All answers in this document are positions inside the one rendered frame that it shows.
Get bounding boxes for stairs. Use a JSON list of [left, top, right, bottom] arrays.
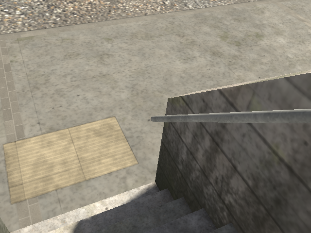
[[10, 182, 238, 233]]

